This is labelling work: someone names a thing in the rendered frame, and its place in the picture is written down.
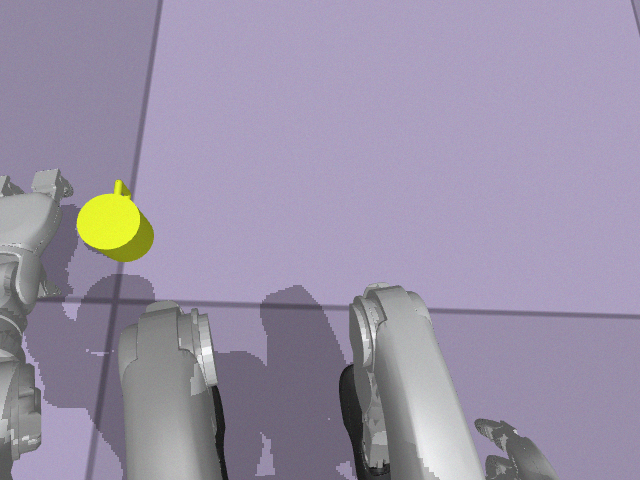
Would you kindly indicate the left robot hand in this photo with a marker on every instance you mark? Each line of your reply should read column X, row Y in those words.
column 31, row 220

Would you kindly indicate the right robot foot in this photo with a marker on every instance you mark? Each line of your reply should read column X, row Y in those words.
column 352, row 418

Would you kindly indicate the left robot foot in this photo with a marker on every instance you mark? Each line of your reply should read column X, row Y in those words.
column 219, row 437

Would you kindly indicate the mug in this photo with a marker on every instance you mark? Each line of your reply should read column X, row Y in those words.
column 112, row 224

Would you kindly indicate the right robot hand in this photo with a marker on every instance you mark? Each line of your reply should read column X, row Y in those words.
column 526, row 461

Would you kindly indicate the left robot arm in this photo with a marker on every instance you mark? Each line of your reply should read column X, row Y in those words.
column 20, row 400

